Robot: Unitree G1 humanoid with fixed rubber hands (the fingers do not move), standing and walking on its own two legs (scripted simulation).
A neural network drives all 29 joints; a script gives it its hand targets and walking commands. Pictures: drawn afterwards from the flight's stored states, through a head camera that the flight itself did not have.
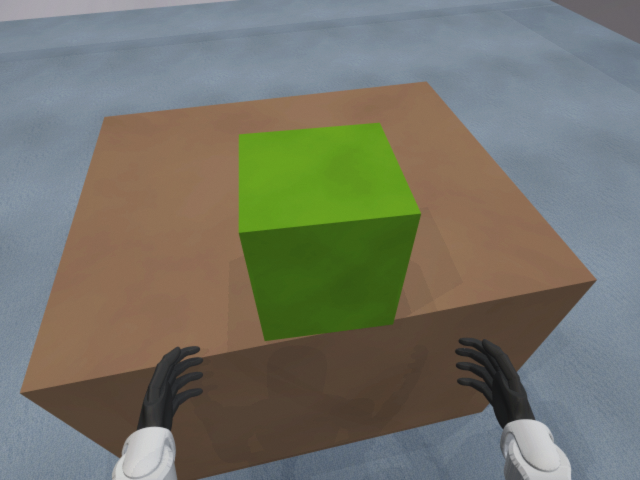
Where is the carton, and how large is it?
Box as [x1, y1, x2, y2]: [239, 123, 420, 340]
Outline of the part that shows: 379,123 239,134 239,235 265,340 391,324 393,322 420,212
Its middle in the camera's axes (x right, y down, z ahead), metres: +0.00 -0.01 +0.60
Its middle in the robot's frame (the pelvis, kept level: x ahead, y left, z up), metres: +0.46 +0.01 +0.04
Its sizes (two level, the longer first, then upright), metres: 0.210 0.200 0.250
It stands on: a pedestal, 0.68 m high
